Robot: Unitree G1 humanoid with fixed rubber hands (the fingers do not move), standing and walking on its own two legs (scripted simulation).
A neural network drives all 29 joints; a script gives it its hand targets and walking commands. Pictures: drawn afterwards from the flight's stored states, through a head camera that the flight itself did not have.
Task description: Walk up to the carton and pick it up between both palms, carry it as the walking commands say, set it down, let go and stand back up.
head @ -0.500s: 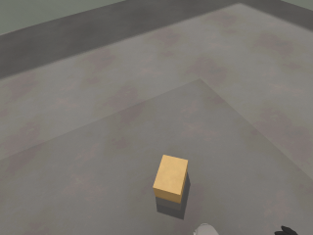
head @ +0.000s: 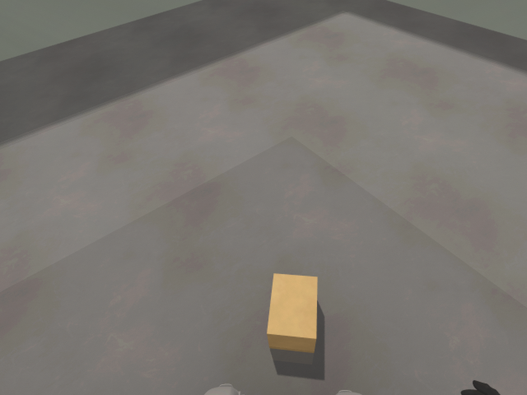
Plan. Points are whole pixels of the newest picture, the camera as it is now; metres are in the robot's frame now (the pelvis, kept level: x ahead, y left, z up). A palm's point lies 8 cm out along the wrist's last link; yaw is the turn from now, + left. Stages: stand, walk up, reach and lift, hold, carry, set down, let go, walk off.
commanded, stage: walk up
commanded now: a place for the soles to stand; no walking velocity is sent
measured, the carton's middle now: (293, 312) +0.51 -0.04 -0.65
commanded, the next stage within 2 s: none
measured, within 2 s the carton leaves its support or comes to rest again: neither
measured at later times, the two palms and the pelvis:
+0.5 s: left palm out of the picture +0.14 +0.38 -0.08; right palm out of the picture +0.07 -0.29 -0.10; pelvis +0.02 +0.04 +0.00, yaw -6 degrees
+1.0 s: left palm out of the picture +0.15 +0.37 -0.08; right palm out of the picture +0.06 -0.30 -0.10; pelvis +0.02 +0.04 +0.00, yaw -7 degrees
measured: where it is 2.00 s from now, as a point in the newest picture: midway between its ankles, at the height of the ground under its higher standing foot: outside the picture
